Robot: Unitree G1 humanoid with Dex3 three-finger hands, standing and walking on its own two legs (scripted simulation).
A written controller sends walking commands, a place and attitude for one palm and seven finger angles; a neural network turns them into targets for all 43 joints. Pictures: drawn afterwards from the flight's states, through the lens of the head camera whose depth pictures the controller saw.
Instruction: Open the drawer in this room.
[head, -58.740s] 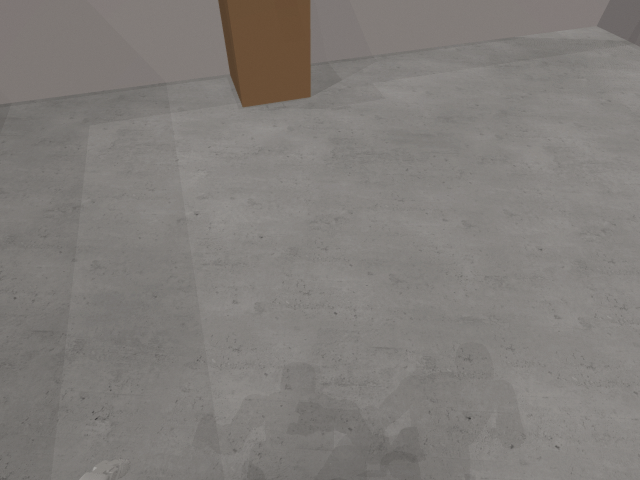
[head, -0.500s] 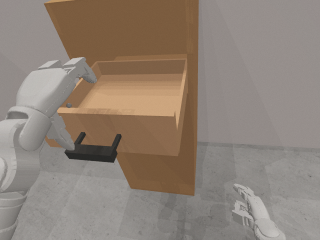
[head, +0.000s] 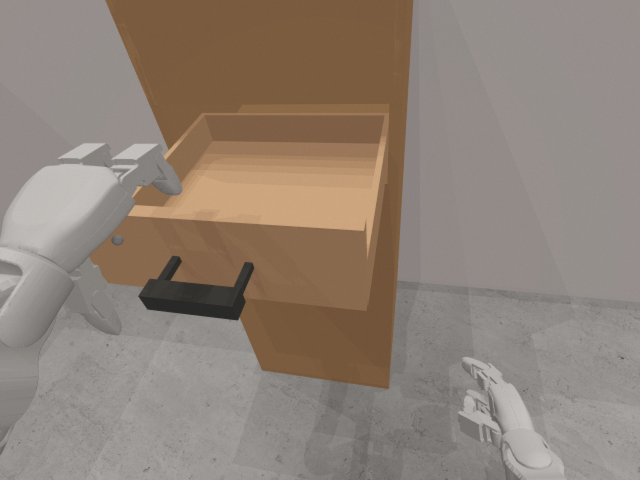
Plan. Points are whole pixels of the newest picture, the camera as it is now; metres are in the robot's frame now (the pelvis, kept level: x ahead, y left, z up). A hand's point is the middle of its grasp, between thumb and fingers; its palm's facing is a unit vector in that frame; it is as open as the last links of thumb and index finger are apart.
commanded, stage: draw the hand back to the body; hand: left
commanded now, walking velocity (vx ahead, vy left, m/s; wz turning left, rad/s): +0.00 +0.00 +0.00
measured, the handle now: (201, 283) +0.29 +0.20 +0.13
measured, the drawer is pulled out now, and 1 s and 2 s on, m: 0.28 0.28 0.28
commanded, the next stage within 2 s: step back with the hand held close in 1.10 s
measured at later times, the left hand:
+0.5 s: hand (76, 190) +0.22 +0.21 +0.32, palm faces +0.47 -0.86 -0.22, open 12.2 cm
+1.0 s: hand (76, 196) +0.23 +0.22 +0.31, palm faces +0.55 -0.78 -0.29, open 8.0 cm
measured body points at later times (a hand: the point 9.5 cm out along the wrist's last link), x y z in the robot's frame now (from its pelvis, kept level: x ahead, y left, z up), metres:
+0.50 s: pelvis +0.02 +0.00 +0.01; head +0.00 -0.01 +0.46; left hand +0.19 +0.26 +0.33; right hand +0.18 -0.23 -0.08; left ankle +0.09 +0.12 -0.73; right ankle -0.03 -0.13 -0.73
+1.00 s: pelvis +0.04 -0.01 +0.01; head +0.02 -0.03 +0.46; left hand +0.19 +0.26 +0.32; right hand +0.25 -0.22 -0.07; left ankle +0.09 +0.12 -0.73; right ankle -0.03 -0.13 -0.73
